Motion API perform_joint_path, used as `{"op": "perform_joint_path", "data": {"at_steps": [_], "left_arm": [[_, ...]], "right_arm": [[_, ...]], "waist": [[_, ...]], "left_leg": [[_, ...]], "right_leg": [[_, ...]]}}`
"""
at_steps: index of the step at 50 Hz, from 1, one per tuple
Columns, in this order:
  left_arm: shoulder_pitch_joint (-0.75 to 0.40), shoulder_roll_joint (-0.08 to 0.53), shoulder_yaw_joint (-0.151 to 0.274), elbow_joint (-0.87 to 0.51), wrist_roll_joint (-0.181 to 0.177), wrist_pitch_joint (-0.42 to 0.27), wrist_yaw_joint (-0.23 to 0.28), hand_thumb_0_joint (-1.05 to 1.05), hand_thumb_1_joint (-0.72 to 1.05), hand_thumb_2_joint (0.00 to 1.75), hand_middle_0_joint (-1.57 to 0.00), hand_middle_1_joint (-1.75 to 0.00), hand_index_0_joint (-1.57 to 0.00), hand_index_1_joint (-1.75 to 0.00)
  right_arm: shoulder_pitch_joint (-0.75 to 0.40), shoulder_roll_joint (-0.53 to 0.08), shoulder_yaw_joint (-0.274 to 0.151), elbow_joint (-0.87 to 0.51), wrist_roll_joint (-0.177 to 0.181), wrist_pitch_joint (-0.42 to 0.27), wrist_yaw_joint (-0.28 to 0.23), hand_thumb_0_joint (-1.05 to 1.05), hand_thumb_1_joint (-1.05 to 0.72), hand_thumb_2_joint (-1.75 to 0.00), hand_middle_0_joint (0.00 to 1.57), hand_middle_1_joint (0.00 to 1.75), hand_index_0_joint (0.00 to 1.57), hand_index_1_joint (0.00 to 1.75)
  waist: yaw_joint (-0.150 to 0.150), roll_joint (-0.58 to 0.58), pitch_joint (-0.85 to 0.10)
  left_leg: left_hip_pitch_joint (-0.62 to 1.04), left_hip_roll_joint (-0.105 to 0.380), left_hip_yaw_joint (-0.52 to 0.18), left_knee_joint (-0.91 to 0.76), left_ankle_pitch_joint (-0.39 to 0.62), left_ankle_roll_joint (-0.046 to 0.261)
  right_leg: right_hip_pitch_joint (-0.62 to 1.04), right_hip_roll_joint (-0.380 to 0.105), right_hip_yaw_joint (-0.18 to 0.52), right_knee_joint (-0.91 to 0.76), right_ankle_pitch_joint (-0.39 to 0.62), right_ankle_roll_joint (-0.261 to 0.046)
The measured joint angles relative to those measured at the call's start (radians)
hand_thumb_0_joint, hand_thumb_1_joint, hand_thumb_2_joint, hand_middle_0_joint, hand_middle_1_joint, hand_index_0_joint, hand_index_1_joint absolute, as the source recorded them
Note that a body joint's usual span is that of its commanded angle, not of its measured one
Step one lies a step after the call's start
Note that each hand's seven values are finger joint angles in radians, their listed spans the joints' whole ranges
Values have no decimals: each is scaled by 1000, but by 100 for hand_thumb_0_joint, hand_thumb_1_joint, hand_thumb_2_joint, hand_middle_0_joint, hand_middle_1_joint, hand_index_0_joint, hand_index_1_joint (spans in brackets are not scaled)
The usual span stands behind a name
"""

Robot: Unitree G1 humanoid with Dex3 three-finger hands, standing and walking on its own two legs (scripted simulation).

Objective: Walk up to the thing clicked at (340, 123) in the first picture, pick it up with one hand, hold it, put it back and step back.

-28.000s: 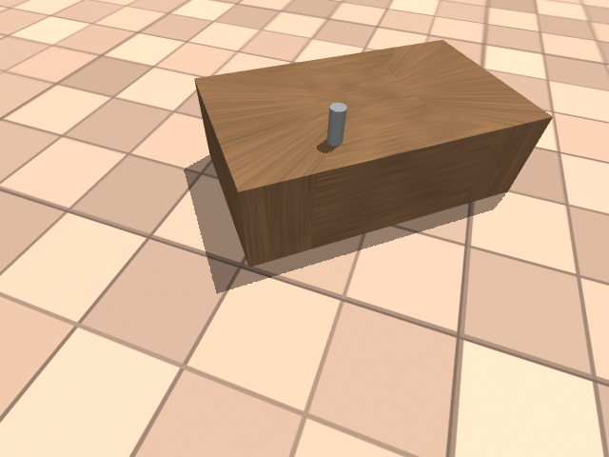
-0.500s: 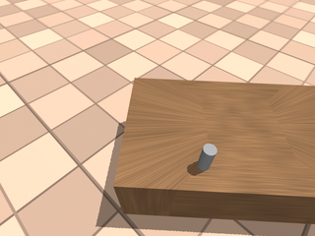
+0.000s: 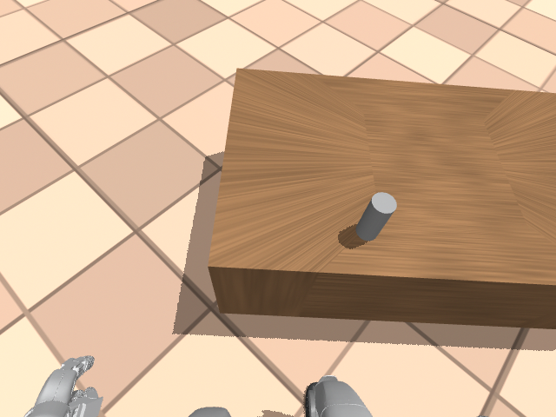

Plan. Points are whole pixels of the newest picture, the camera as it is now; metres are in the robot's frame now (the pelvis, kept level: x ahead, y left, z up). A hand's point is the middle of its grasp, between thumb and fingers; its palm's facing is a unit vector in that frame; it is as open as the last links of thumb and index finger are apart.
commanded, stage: step back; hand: right
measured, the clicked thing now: (374, 217) +0.55 -0.26 -0.26
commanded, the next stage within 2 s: none
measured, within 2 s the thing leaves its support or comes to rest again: neither
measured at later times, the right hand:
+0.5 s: hand out of the picture +0.02 -0.24 -0.14, palm faces +0.07 +0.94 -0.35, open 7.4 cm
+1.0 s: hand out of the picture -0.10 -0.23 -0.10, palm faces +0.03 +0.89 -0.46, open 7.4 cm
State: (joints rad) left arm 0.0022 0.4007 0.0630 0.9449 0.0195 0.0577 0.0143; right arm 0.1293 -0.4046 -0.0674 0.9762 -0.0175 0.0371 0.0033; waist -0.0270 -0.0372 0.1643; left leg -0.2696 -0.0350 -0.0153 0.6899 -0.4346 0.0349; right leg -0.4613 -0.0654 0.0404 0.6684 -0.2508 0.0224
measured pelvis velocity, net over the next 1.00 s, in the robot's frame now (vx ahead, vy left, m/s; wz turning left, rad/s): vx -0.19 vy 0.05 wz -0.09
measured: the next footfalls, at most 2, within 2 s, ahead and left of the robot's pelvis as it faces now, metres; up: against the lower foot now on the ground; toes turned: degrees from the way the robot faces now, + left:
right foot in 0.36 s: -0.03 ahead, -0.10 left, +0.00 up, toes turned +0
left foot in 0.72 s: -0.10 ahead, +0.15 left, +0.00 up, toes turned -4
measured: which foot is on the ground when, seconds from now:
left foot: down 0.00-0.42, up 0.44-0.70, down 0.72-1.00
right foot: up 0.00-0.34, down 0.36-0.74, up 0.76-1.00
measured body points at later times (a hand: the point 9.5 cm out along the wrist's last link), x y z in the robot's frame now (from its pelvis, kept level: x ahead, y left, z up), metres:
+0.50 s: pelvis -0.07 +0.01 +0.02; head -0.01 +0.00 +0.46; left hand +0.06 +0.31 -0.10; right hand +0.01 -0.29 -0.11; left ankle -0.07 +0.13 -0.67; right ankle -0.07 -0.10 -0.72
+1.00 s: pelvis -0.19 +0.05 +0.02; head -0.12 +0.08 +0.46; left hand -0.08 +0.36 -0.12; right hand -0.10 -0.27 -0.07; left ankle -0.14 +0.16 -0.72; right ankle -0.26 -0.12 -0.63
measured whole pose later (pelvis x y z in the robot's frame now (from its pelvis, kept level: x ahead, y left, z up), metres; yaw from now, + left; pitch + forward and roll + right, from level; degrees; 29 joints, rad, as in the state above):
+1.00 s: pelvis -0.19 +0.05 +0.02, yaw -5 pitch -1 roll -2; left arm 0.19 0.41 0.10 0.82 0.02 0.09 0.00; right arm 0.14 -0.34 -0.05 0.83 -0.03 0.01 -0.03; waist 0.02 -0.07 0.17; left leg -0.30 0.03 0.00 0.55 -0.24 0.02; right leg -0.41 0.11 0.19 1.15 -0.47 0.03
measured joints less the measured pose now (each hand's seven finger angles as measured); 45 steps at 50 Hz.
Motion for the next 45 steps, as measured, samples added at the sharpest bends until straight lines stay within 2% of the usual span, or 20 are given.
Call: {"op": "perform_joint_path", "data": {"at_steps": [3,5,7,9,12,16,18,20,21,25,28,31,33,35,36,37,39,41,43,45], "left_arm": [[-15,13,9,-27,-6,10,16,1,90,90,-20,-29,-20,-30],[-9,7,7,-30,-8,13,21,1,90,90,-20,-29,-20,-30],[4,-2,1,-34,-12,16,18,1,90,90,-20,-29,-20,-30],[24,-13,-2,-44,-11,13,14,0,90,90,-20,-29,-20,-30],[55,-24,-3,-51,-7,12,9,0,90,90,-20,-29,-20,-30],[86,-31,-1,-53,-3,9,3,1,90,90,-20,-29,-20,-30],[100,-34,4,-52,0,1,2,1,90,90,-20,-29,-20,-30],[101,-60,5,-42,5,-7,2,1,90,90,-20,-29,-20,-30],[107,-65,2,-45,5,-10,-2,1,90,90,-20,-29,-20,-30],[121,-51,4,-80,1,-11,-6,1,90,90,-20,-30,-20,-30],[112,-55,6,-104,3,-7,-3,1,90,90,-20,-30,-20,-30],[99,-60,2,-136,11,-4,-2,1,90,90,-20,-30,-20,-30],[89,-57,0,-158,14,-4,-2,1,90,90,-20,-30,-20,-30],[78,-46,-1,-177,9,1,-5,1,90,90,-20,-30,-20,-30],[68,-34,0,-182,5,6,-7,1,90,90,-20,-30,-20,-30],[61,-19,6,-182,1,13,-7,1,90,90,-20,-30,-20,-30],[71,-10,17,-171,0,24,-1,1,90,90,-20,-30,-20,-30],[88,-10,19,-149,5,36,2,1,90,90,-20,-29,-20,-30],[108,-6,23,-137,-1,40,-2,1,90,90,-20,-29,-20,-30],[133,0,28,-138,-4,36,-8,1,90,90,-20,-29,-20,-30]], "right_arm": [[21,41,10,2,-19,4,-3,0,-91,-90,20,30,20,30],[40,59,15,-4,-25,8,-8,0,-91,-90,20,30,20,30],[50,67,18,-10,-26,8,-17,1,-90,-90,20,30,20,30],[48,68,15,-21,-22,6,-26,1,-90,-90,20,30,20,30],[33,67,10,-46,-13,-1,-37,1,-90,-90,20,30,20,30],[11,65,11,-79,-5,-7,-38,1,-90,-90,20,30,20,30],[0,60,13,-86,0,-3,-34,1,-90,-90,20,30,20,30],[-20,45,11,-78,9,6,-33,1,-90,-90,20,30,20,30],[-22,45,12,-76,14,11,-32,1,-90,-90,20,30,20,30],[-29,63,24,-79,19,20,-26,1,-90,-90,20,30,20,30],[-17,47,28,-93,20,10,-22,1,-90,-90,20,30,20,30],[-9,19,26,-102,19,2,-28,1,-90,-90,20,30,20,30],[-4,7,21,-106,16,-4,-32,1,-90,-90,20,30,20,30],[5,2,16,-107,9,-14,-34,1,-90,-90,20,30,20,30],[6,11,10,-102,3,-19,-35,1,-91,-90,20,30,20,30],[2,30,9,-94,-6,-20,-35,1,-91,-90,20,30,20,30],[10,53,19,-94,-18,-17,-23,1,-91,-90,20,30,20,30],[28,63,26,-99,-20,-19,-16,1,-90,-90,20,30,20,30],[40,71,30,-100,-25,-19,-19,1,-90,-90,20,30,20,30],[41,72,29,-106,-23,-19,-22,1,-90,-90,20,30,20,30]], "waist": [[4,-36,26],[-10,-33,21],[-11,-28,15],[-7,-22,18],[-5,-11,29],[1,3,37],[10,14,33],[-1,79,46],[-4,94,37],[34,35,19],[41,21,2],[41,29,-5],[32,34,0],[19,31,8],[17,9,21],[29,-33,39],[40,-56,38],[18,-33,22],[21,-29,6],[36,-32,-4]], "left_leg": [[2,-6,16,-4,25,12],[7,1,8,-43,59,16],[12,2,13,-86,90,20],[15,0,27,-112,111,24],[12,-5,48,-119,123,32],[-9,-8,78,-80,115,35],[-28,-3,94,-38,98,32],[-34,36,67,1,88,24],[-49,36,39,18,100,15],[-119,-47,-44,279,-101,-21],[-139,-71,-92,386,-94,-34],[-105,-51,-97,328,-78,-45],[-56,-22,-73,193,-66,-49],[10,6,-43,-4,27,-47],[33,-1,-29,-62,64,-33],[43,-23,-7,-72,76,-21],[35,-16,9,-62,82,-10],[21,16,-20,-68,100,-7],[19,36,-25,-109,134,-9],[11,48,-13,-138,163,-12]], "right_leg": [[-45,101,109,197,-221,-34],[-57,162,127,308,-251,-41],[-59,190,127,386,-222,-42],[-40,193,118,411,-196,-35],[25,171,102,342,-192,-17],[134,122,63,125,-177,-21],[192,106,44,-11,-119,-34],[225,141,14,-59,-82,-40],[226,147,4,-68,-72,-44],[202,104,44,-69,-45,-55],[179,80,48,-101,-8,-48],[143,74,41,-106,18,-35],[118,71,26,-93,26,-22],[88,65,6,-51,18,-9],[72,51,7,-16,8,-1],[60,35,35,14,3,-14],[24,91,98,133,-161,-31],[-7,161,106,306,-257,-32],[-28,199,126,456,-251,-35],[-29,209,145,540,-224,-30]]}}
